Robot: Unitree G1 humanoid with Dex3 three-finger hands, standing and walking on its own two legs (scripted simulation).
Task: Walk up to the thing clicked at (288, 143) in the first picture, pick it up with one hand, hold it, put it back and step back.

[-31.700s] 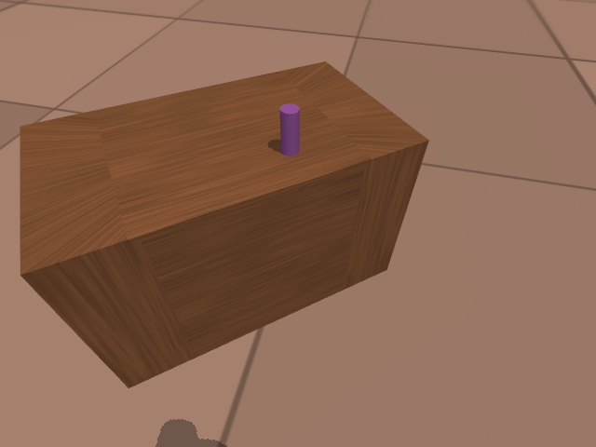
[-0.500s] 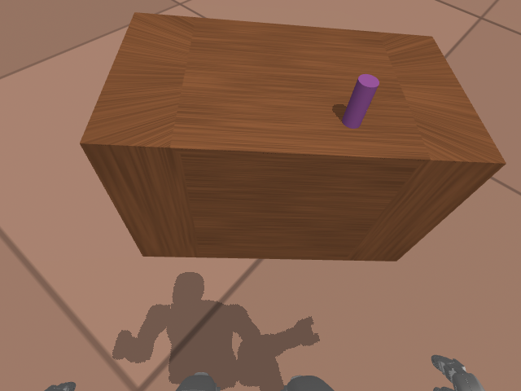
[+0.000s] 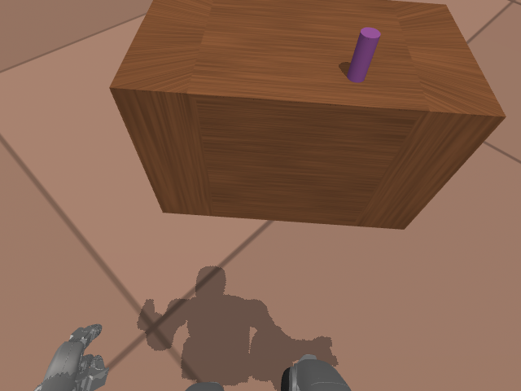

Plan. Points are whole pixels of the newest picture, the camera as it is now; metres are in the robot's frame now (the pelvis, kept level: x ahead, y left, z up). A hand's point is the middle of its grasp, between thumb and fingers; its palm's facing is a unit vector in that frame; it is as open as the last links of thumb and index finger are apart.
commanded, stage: step back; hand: right
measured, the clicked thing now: (362, 56) +0.91 -0.25 -0.03
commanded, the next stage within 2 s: stand in 1.56 s
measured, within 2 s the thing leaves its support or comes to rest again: neither
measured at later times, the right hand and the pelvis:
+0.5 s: hand out of the picture -0.04 -0.33 -0.13, palm faces +0.02 +0.92 -0.39, open 7.4 cm; pelvis -0.16 -0.06 +0.01, yaw -4 degrees
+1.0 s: hand out of the picture -0.12 -0.32 -0.14, palm faces -0.05 +0.94 -0.34, open 7.4 cm; pelvis -0.20 -0.06 +0.01, yaw +2 degrees
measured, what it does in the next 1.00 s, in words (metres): walks backwards: right foot, then left foot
